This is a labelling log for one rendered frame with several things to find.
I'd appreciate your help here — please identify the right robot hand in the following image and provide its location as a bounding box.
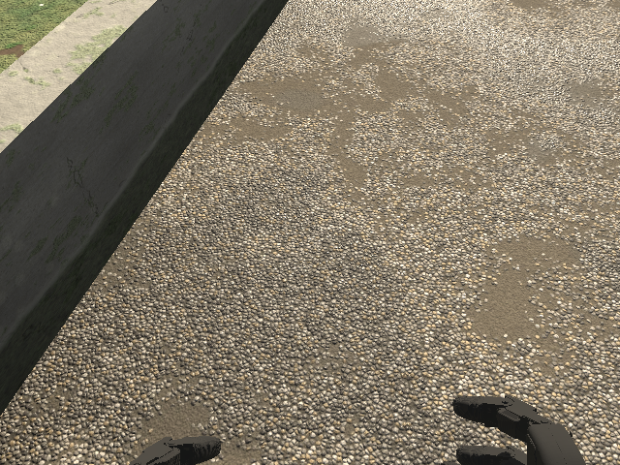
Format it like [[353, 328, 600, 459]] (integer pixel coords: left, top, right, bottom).
[[441, 395, 586, 465]]

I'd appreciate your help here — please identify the left robot hand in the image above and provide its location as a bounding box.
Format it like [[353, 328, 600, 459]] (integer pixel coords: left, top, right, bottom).
[[129, 436, 221, 465]]

